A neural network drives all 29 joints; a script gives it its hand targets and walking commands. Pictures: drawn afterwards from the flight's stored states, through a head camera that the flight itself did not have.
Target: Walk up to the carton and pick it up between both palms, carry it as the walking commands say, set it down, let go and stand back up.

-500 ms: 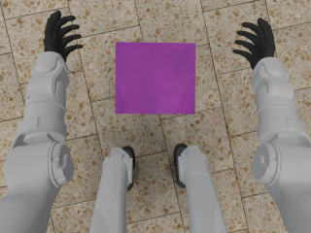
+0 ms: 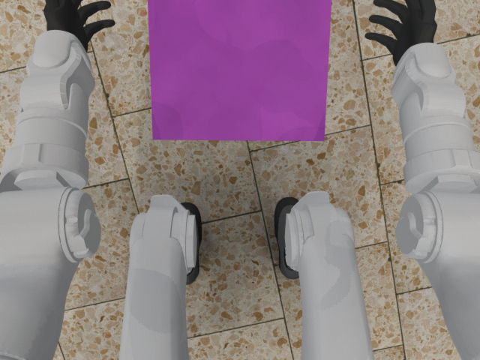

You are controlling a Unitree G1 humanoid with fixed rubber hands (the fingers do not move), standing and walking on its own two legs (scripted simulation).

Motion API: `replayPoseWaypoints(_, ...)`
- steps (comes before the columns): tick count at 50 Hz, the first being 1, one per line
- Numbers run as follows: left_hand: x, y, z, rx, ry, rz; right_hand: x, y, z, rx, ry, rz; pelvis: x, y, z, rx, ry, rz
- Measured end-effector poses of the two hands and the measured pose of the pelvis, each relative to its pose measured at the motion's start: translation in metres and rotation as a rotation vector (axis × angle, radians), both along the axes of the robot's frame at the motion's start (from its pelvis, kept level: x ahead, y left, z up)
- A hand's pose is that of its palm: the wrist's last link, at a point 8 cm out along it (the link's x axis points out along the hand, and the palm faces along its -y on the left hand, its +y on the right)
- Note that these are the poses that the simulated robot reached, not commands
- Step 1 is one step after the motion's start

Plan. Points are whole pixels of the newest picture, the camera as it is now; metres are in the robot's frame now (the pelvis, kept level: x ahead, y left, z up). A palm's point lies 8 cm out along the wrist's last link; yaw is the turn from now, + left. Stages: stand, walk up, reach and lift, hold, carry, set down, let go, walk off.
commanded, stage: reach and lift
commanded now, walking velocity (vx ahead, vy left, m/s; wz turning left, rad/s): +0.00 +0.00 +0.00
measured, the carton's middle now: (238, 76) +0.52 +0.00 -0.32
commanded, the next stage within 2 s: none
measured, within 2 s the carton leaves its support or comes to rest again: neither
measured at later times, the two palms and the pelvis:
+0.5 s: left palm (115, 67) +0.52 +0.21 -0.26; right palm (364, 69) +0.51 -0.22 -0.26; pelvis -0.01 +0.00 -0.08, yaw +0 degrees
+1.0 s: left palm (123, 63) +0.53 +0.19 -0.25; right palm (354, 66) +0.52 -0.20 -0.26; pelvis -0.01 +0.00 -0.08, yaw +0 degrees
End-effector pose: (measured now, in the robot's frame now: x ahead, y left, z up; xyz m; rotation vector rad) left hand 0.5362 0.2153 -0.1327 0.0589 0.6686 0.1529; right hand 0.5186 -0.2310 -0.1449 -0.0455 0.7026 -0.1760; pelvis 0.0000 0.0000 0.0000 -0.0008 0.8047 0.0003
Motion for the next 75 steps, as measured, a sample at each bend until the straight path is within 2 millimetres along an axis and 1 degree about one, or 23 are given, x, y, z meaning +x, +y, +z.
replayPoseWaypoints(5,-0.003,-0.002,-0.033,0.002,0.018,0.0,-0.004,0.002,-0.033,0.003,0.015,-0.003,-0.002,0.0,-0.022,0.0,-0.034,0.001)
replayPoseWaypoints(10,-0.006,-0.002,-0.062,0.007,0.03,0.004,-0.004,0.006,-0.061,0.005,0.017,-0.007,-0.004,0.0,-0.042,0.001,-0.071,0.001)
replayPoseWaypoints(17,-0.012,-0.001,-0.105,0.005,0.065,0.004,-0.007,0.009,-0.102,0.002,0.047,-0.008,-0.006,0.001,-0.066,0.0,-0.118,0.004)
replayPoseWaypoints(20,-0.013,-0.003,-0.119,-0.005,0.063,0.002,-0.008,0.009,-0.114,-0.011,0.051,-0.007,-0.007,0.001,-0.074,-0.002,-0.145,0.011)
replayPoseWaypoints(23,-0.014,-0.004,-0.126,-0.006,0.056,0.002,-0.007,0.01,-0.118,-0.011,0.044,-0.013,-0.006,0.001,-0.079,-0.005,-0.168,0.007)
replayPoseWaypoints(30,-0.009,-0.004,-0.124,0.002,0.046,-0.006,-0.002,0.009,-0.115,-0.01,0.029,-0.023,-0.005,0.003,-0.085,-0.008,-0.177,0.007)
replayPoseWaypoints(37,-0.009,-0.004,-0.12,0.005,0.052,-0.008,-0.005,0.01,-0.115,-0.002,0.036,-0.016,-0.008,0.005,-0.085,-0.007,-0.177,0.007)
replayPoseWaypoints(47,-0.01,-0.018,-0.117,-0.007,0.056,-0.017,-0.003,0.025,-0.111,0.018,0.029,-0.002,-0.012,0.004,-0.082,-0.002,-0.184,0.003)
replayPoseWaypoints(56,-0.009,-0.034,-0.117,-0.017,0.06,-0.031,-0.003,0.041,-0.113,0.031,0.041,0.018,-0.013,0.003,-0.077,0.003,-0.17,0.001)
replayPoseWaypoints(60,-0.009,-0.035,-0.116,-0.011,0.058,-0.025,-0.001,0.048,-0.115,0.032,0.045,0.021,-0.013,0.002,-0.075,0.004,-0.161,0.0)
replayPoseWaypoints(75,-0.008,-0.036,-0.117,-0.027,0.059,-0.038,-0.001,0.048,-0.114,0.003,0.043,0.032,-0.015,0.003,-0.071,-0.001,-0.15,0.004)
